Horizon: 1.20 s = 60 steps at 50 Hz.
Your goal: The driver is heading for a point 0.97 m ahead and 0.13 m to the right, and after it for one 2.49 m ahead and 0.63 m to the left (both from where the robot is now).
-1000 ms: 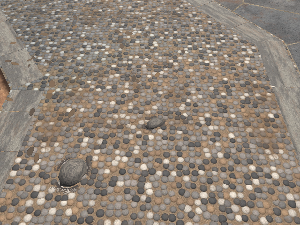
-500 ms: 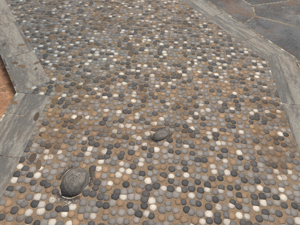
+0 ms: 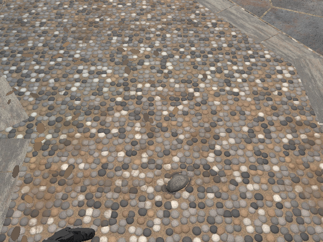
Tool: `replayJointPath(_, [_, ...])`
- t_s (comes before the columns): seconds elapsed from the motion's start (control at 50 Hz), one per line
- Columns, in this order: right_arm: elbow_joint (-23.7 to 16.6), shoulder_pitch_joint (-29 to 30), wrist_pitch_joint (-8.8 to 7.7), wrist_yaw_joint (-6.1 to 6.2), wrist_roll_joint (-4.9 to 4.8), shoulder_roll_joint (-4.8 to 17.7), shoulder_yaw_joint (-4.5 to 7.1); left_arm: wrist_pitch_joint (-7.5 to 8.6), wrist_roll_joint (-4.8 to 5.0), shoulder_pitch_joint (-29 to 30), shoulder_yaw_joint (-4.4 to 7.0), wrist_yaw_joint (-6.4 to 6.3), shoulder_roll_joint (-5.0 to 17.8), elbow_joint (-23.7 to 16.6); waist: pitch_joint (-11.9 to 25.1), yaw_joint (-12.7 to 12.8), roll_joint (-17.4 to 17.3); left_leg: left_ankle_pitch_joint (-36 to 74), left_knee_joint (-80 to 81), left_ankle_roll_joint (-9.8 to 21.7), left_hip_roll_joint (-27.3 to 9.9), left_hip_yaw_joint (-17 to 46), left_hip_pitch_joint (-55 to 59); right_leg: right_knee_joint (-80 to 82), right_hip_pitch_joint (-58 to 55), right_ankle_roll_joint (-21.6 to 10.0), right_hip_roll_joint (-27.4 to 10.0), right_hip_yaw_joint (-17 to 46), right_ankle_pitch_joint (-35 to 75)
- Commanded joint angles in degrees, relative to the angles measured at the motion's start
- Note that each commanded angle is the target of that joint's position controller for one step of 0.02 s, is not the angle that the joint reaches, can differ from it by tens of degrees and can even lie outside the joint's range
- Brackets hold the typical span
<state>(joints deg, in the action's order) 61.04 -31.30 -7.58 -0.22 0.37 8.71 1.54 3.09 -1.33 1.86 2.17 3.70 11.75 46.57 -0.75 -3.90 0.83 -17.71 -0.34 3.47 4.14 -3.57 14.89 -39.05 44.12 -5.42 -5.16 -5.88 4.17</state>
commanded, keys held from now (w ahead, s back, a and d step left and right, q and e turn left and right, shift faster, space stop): w+shift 0.56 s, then w+e+shift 0.22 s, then q+shift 0.22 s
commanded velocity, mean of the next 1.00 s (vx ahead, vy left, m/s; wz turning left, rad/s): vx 0.91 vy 0.00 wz -0.08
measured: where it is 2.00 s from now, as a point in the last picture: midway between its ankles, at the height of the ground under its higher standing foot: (150, 103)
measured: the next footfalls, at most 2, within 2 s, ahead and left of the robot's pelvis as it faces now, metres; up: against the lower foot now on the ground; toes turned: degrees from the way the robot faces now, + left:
right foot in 0.10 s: +0.31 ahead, -0.09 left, +0.00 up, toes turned -4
left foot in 0.56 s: +0.78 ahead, +0.08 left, +0.00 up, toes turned +4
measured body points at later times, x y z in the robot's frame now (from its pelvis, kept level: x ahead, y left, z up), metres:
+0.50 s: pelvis +0.49 -0.02 -0.01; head +0.53 -0.01 +0.44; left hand +0.38 +0.22 -0.14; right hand +0.74 -0.21 -0.08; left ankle +0.73 +0.10 -0.69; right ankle +0.27 -0.08 -0.72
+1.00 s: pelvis +0.98 -0.02 -0.01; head +1.02 -0.03 +0.44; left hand +1.20 +0.16 -0.12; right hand +0.86 -0.24 -0.15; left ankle +0.76 +0.08 -0.69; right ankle +1.14 -0.10 -0.72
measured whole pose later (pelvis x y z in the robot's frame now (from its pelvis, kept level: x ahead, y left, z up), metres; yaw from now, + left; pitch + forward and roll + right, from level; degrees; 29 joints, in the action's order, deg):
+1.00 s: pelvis +0.98 -0.02 -0.01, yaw -5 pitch +0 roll +2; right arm 60.6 -28.8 -6.1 0.7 -1.2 9.9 0.6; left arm 6.6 -3.9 -1.3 -0.2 1.5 11.9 46.8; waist -4.8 -3.6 2.5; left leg -26.6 -34.8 2.4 2.2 -7.6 5.6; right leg -29.6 30.2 -7.1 0.6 -5.6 3.6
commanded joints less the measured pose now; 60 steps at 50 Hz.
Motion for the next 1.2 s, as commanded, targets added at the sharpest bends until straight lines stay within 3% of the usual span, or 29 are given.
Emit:
replayJointPath(0.02, [-2.50,0.93,-0.88,0.60,0.19,10.43,1.57,0.74,0.45,4.26,0.44,-0.85,3.35,-4.27,-5.97,3.92,-5.16,60.05,-3.04,5.18,-14.83,0.37,-7.41,5.07,-11.98,-2.79,6.10,-4.36,-1.70])
replayJointPath(0.06, [-1.93,1.00,0.45,1.55,1.60,13.77,2.45,0.86,0.54,-6.58,1.66,-2.01,6.67,-2.16,2.12,9.70,-9.16,78.82,-20.33,4.39,-16.60,-0.28,-2.69,4.76,-22.87,-4.68,10.06,-3.82,-9.86])
replayJointPath(0.1, [-2.84,4.71,1.75,1.99,2.17,14.57,3.10,0.88,-0.30,-29.18,4.10,-3.70,11.98,4.14,12.82,20.05,-8.36,65.76,-52.86,4.10,-14.40,-1.03,-15.10,7.29,-49.19,-6.83,6.30,1.74,-17.71])
replayJointPath(0.12, [-5.33,0.92,1.41,0.16,0.12,4.90,1.20,1.00,-2.42,-33.32,5.52,-4.22,16.95,5.14,19.10,14.75,5.57,20.19,-76.55,3.16,-5.85,0.64,-38.46,9.44,-66.52,-11.52,-10.44,27.07,-39.58])
replayJointPath(0.14, [-6.36,-0.62,-0.05,-0.69,-1.76,5.67,1.33,1.07,-1.65,-30.81,5.61,-2.85,16.01,5.60,23.83,11.46,11.75,-6.59,-87.10,3.91,0.86,9.35,-51.12,23.15,-70.25,-14.71,-16.48,55.67,-48.51])
replayJointPath(0.18, [-9.68,11.60,-0.37,-0.01,-0.90,8.98,1.75,2.22,-0.87,-21.56,3.98,-2.09,8.20,6.06,6.98,8.81,-1.11,4.28,-84.24,5.45,-6.61,9.05,-55.93,25.81,-52.64,-11.01,-12.32,38.47,-36.81])
replayJointPath(0.22, [-10.51,12.75,0.87,-0.84,1.09,6.21,1.14,3.04,-0.98,-19.59,2.38,-2.53,3.86,7.63,1.03,3.73,-3.63,5.35,-77.98,4.63,-9.89,9.36,-50.58,28.28,-38.06,-7.73,-7.61,27.31,-28.73])
replayJointPath(0.28, [-12.79,16.23,3.16,-2.35,2.29,4.22,0.27,4.41,0.55,-22.34,1.73,-3.00,4.16,9.64,-4.69,1.39,-0.20,5.59,-71.91,1.70,-12.97,7.40,-53.44,33.35,-30.76,-7.22,-5.15,20.04,-26.15])
replayJointPath(0.36, [-18.81,30.62,2.92,-3.06,2.21,5.98,-0.65,5.37,1.17,-25.76,1.52,-2.40,5.47,9.28,-9.93,3.89,-1.07,19.86,-50.40,-0.08,-12.80,0.99,-53.69,37.87,-27.48,-6.27,0.24,9.54,-8.14])
replayJointPath(0.44, [-20.27,36.38,2.85,-3.41,0.58,6.12,-1.25,5.99,2.23,-30.96,1.44,-2.76,8.01,10.53,-7.95,6.62,0.06,30.54,-35.07,2.19,-7.22,-4.82,-45.15,41.24,-38.24,-3.77,-0.46,5.12,17.39])
replayJointPath(0.48, [-21.12,36.68,2.35,-2.66,1.17,8.16,-0.88,5.57,1.59,-32.18,1.61,-3.35,10.46,10.91,-6.31,5.67,3.25,26.43,-30.80,3.83,-4.49,-5.69,-43.76,34.73,-47.94,-2.79,-3.29,4.29,39.23])
replayJointPath(0.54, [-15.62,15.97,2.59,-0.68,1.04,13.96,1.78,3.17,-1.05,-30.14,2.55,-5.17,14.30,11.06,7.33,-5.20,7.19,14.29,-30.61,6.12,0.32,-3.74,-23.51,6.84,-52.64,-1.97,-5.66,3.60,53.62])
replayJointPath(0.56, [-12.18,4.13,2.98,0.36,1.54,16.39,3.09,2.62,-1.31,-27.45,2.69,-5.43,14.14,10.37,12.43,-11.13,6.61,10.36,-30.68,7.28,-3.28,-0.80,-10.77,-10.15,-45.05,-1.83,-3.75,2.71,43.77])
replayJointPath(0.58, [-11.57,-0.38,2.99,1.19,3.40,21.39,4.48,2.81,-0.24,-30.19,1.03,-4.34,5.62,8.12,18.14,-7.66,-5.84,-4.93,-31.69,9.51,-18.68,18.05,4.72,-34.22,-25.74,-1.67,3.17,3.48,2.24])
replayJointPath(0.6, [-11.90,2.68,2.86,-0.21,3.55,21.44,4.89,3.79,3.81,-37.03,0.31,-3.66,3.20,6.84,26.72,-1.69,-18.13,-14.44,-18.83,14.80,-29.67,50.11,13.56,-49.61,-9.83,-1.31,10.04,10.91,-30.01])
replayJointPath(0.62, [-12.42,9.40,2.62,-0.89,2.86,16.42,4.47,3.70,3.21,-28.83,1.07,-4.56,7.61,5.85,17.32,-1.24,-6.94,-17.74,-15.43,11.63,-25.53,42.98,5.57,-48.37,-5.03,-2.84,4.54,12.05,-22.28])
replayJointPath(0.66, [-11.20,13.86,1.30,-1.08,2.93,10.15,3.02,3.21,2.11,-22.28,0.89,-3.92,6.38,5.06,3.79,1.34,2.49,-5.04,-12.17,7.88,-22.28,26.34,-13.11,-40.56,-7.13,-2.71,0.31,11.51,-16.46])
replayJointPath(0.7, [-8.77,12.56,0.50,-0.66,2.14,7.26,1.90,1.05,0.10,-23.61,0.53,-2.40,3.56,4.68,-0.07,4.67,-1.13,1.10,-9.39,4.53,-19.03,15.82,-22.92,-37.26,-11.31,-1.91,-2.02,11.49,-15.41])
replayJointPath(0.76, [-7.35,11.56,-0.72,-0.92,0.18,7.84,1.94,-1.07,0.16,-17.43,0.42,-1.16,2.80,1.28,-4.28,5.77,-3.00,12.98,-6.72,-0.42,-16.21,3.63,-24.92,-33.85,-5.75,-0.76,-3.52,8.94,-11.52])
replayJointPath(0.86, [-4.84,6.87,-1.61,-0.36,-0.19,8.15,0.51,1.67,-0.32,-5.66,-1.84,-0.26,0.41,-2.93,-10.40,4.66,-1.16,49.05,-7.55,1.56,-9.76,-6.97,-30.88,-0.94,-15.97,0.80,4.10,-2.07,2.33])
replayJointPath(0.92, [-3.50,4.36,-1.08,0.94,-1.49,14.11,1.14,2.42,-1.36,-10.21,-1.55,-1.05,3.19,-0.50,-4.04,6.19,-5.36,66.55,-14.55,2.22,-12.09,-2.63,-21.19,6.37,-26.75,-0.19,9.58,-4.16,5.34])
replayJointPath(0.96, [-4.24,8.38,0.08,1.51,-1.31,15.38,1.42,3.10,-2.33,-24.12,0.01,-2.58,7.85,3.88,3.85,13.33,-8.60,63.90,-32.45,1.08,-11.70,-0.31,-17.83,10.80,-38.97,-2.29,8.40,1.47,7.72])
replayJointPath(0.98, [-5.19,10.00,0.74,1.77,-2.08,14.62,1.42,3.56,-3.30,-30.18,0.88,-3.31,10.75,5.93,6.95,16.31,-7.58,50.20,-46.35,0.43,-8.63,-0.70,-21.05,14.75,-46.36,-2.70,2.79,4.86,20.69])
replayJointPath(1.0, [-6.91,2.76,1.61,1.66,-2.59,6.27,0.21,3.57,-4.14,-31.33,2.31,-3.84,17.34,5.79,17.04,10.95,7.62,-10.74,-73.05,-0.44,0.00,-2.70,-34.75,2.57,-64.18,-8.46,-16.99,17.33,67.20])
replayJointPath(1.02, [-7.55,-2.76,2.68,2.80,-5.87,6.40,0.31,3.22,-1.99,-29.58,2.40,-3.09,16.69,2.56,33.01,9.08,7.62,-20.96,-89.28,-0.67,1.40,8.31,-45.03,0.38,-76.90,-15.84,-27.31,30.03,76.82])
replayJointPath(1.04, [-8.48,2.84,3.45,3.17,-3.99,10.86,1.57,2.32,-0.31,-24.77,2.51,-3.46,14.15,0.30,30.65,9.51,1.24,-13.79,-87.08,-0.73,-2.06,8.50,-46.56,6.26,-68.16,-14.34,-23.94,25.54,60.31])
replayJointPath(1.08, [-9.89,9.26,4.60,2.19,-0.98,10.13,2.33,1.98,-0.15,-18.31,0.70,-4.66,7.25,0.32,12.18,6.50,-0.13,-9.13,-77.71,-1.99,-6.09,6.14,-51.59,13.87,-51.68,-9.21,-17.16,16.28,36.06])
replayJointPath(1.1, [-9.83,9.18,5.77,1.49,0.33,9.07,2.62,1.86,0.18,-18.36,0.48,-5.55,6.36,0.53,8.14,5.34,1.48,-7.64,-75.56,-2.81,-6.88,5.66,-48.74,16.60,-43.97,-7.62,-15.71,12.23,33.03])
replayJointPath(1.2, [-13.66,10.39,9.94,0.18,1.01,4.81,2.59,2.23,0.29,-13.79,1.06,-5.64,7.32,-0.50,4.73,-0.03,5.09,-1.15,-64.91,-3.84,-8.77,2.74,-44.71,21.43,-29.74,-7.37,-14.38,0.64,23.18])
